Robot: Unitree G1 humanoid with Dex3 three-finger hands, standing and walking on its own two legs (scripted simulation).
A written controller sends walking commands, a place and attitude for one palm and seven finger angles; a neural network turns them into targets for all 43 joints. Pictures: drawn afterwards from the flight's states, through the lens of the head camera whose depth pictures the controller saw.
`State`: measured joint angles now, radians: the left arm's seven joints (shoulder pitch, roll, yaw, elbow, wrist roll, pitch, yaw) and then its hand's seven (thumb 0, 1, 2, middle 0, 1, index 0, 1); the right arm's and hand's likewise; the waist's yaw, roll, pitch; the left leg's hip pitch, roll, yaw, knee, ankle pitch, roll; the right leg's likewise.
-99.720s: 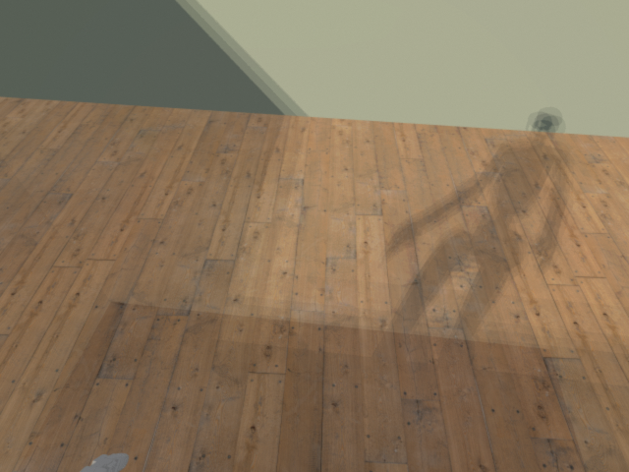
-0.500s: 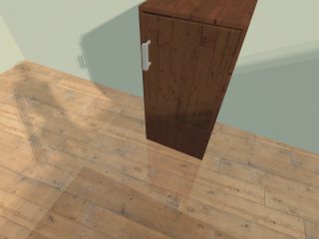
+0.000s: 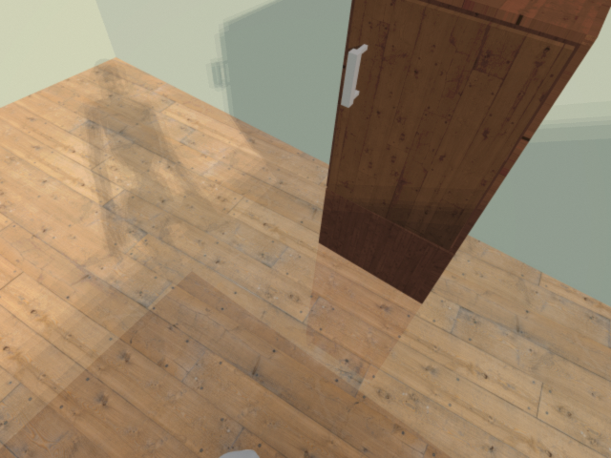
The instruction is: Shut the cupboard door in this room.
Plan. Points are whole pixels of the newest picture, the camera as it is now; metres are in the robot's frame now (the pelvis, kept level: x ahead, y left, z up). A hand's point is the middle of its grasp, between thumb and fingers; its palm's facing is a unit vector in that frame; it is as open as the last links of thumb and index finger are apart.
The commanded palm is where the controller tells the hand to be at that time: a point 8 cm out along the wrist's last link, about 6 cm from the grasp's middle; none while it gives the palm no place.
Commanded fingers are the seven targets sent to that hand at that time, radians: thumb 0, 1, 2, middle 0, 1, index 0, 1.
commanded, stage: walk to a spot facing it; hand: left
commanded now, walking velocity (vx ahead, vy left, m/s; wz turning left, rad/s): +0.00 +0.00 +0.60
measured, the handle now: (355, 75) +0.89 -0.10 +0.03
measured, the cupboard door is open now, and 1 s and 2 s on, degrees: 1 1 1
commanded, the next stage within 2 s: turn to face it in 1.46 s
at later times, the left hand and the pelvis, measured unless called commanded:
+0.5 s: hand out of the picture +0.02 +0.18 -0.13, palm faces +0.28 -0.90 -0.33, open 7.4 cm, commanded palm none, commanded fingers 0.00 0.90 0.90 -0.20 -0.30 -0.20 -0.30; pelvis -0.01 -0.05 +0.01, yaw +18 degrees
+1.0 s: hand out of the picture -0.03 +0.18 -0.14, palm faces +0.59 -0.75 -0.29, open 7.4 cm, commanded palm none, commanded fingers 0.00 0.90 0.90 -0.20 -0.30 -0.20 -0.30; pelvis +0.04 -0.05 +0.00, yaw +38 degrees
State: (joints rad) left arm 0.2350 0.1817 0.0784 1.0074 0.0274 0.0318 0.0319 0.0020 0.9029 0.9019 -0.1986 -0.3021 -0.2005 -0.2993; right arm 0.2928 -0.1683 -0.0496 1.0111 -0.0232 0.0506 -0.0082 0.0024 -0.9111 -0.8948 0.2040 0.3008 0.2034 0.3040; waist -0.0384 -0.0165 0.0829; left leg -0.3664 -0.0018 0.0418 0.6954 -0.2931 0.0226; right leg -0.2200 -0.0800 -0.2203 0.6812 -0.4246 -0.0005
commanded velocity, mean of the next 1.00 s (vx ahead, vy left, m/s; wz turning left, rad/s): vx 0.10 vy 0.00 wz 0.60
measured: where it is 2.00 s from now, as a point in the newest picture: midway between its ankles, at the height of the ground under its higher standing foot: outside the picture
